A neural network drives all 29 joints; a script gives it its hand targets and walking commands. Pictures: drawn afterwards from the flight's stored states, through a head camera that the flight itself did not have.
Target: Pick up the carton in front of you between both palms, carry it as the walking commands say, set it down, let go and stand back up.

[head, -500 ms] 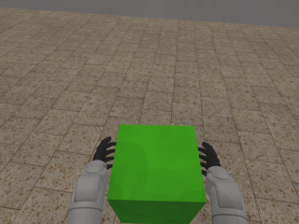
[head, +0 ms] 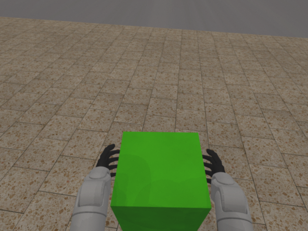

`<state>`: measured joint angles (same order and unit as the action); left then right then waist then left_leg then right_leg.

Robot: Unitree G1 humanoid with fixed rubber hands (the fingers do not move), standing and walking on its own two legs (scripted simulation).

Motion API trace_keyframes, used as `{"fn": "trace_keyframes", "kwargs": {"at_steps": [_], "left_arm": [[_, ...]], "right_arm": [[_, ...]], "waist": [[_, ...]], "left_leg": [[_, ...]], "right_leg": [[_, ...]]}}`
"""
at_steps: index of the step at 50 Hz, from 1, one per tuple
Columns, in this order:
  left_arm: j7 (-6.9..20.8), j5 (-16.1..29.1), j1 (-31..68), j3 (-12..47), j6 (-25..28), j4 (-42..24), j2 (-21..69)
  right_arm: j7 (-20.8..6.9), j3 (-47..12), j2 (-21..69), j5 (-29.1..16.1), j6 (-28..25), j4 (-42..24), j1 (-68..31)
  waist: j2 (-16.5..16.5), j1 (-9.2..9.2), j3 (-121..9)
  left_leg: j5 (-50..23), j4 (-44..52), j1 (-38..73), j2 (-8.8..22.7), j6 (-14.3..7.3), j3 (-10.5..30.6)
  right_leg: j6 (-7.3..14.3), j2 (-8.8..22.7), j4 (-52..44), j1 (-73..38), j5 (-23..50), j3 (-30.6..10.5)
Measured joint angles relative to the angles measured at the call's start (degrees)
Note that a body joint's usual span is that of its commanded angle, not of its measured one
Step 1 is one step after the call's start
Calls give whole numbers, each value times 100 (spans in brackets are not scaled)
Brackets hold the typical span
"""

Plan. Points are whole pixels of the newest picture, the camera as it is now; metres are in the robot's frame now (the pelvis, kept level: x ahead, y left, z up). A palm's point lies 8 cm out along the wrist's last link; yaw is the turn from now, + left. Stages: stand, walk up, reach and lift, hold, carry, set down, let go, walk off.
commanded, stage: carry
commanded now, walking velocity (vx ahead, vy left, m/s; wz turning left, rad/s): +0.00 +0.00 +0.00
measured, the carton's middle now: (159, 185) +0.29 +0.00 -0.04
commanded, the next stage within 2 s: hold in 0.50 s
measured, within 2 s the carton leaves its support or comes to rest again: neither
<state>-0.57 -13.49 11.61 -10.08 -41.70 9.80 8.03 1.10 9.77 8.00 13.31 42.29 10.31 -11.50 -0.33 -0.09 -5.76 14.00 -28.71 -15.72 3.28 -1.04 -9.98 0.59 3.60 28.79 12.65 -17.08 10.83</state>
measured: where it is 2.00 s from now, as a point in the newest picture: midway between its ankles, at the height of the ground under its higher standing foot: outside the picture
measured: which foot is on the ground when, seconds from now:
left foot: down 0.00-1.00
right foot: down 0.00-1.00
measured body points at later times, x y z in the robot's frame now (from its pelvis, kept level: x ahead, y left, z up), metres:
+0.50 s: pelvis -0.02 +0.00 +0.00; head -0.04 +0.00 +0.45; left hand +0.28 +0.15 +0.03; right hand +0.28 -0.16 +0.03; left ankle +0.01 +0.10 -0.74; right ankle -0.02 -0.10 -0.74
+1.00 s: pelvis -0.05 +0.00 +0.00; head -0.10 +0.01 +0.45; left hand +0.26 +0.13 +0.04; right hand +0.23 -0.17 +0.04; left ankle +0.01 +0.11 -0.74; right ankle -0.02 -0.10 -0.74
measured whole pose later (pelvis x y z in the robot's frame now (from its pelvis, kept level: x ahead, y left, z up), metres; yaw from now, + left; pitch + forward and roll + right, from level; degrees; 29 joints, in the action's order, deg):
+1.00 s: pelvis -0.05 +0.00 +0.00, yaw -5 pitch -10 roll +0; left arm 0.8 -16.3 14.9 -12.7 -41.4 13.5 8.7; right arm 0.0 12.2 8.6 15.5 41.5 14.4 -14.6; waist -0.2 -0.8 3.9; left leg 9.7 -24.4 -4.7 0.5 -0.6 -2.4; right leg 1.3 0.2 24.7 3.7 -11.2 3.5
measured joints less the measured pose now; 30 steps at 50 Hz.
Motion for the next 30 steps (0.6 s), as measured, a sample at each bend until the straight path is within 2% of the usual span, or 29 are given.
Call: {"fn": "trace_keyframes", "kwargs": {"at_steps": [28, 29, 30], "left_arm": [[3, 22, 13, 6, -10, -105, 5], [3, 27, -19, 23, -7, -171, 0], [5, 36, -67, 39, -4, -237, -9]], "right_arm": [[-4, -22, 1, 1, 10, -123, 8], [-7, -46, 0, -3, 2, -169, 24], [-7, -93, -5, -2, -12, -203, 54]], "waist": [[19, 12, 164], [26, -22, 331], [11, -47, 458]], "left_leg": [[-254, 99, -97, 22, -3, 28], [-417, 222, 102, -51, -33, 228], [-371, 333, 283, -112, -34, 360]], "right_leg": [[90, -36, -18, 127, 185, 24], [163, -113, -114, -37, 281, -119], [133, -174, -237, -200, 286, -293]]}}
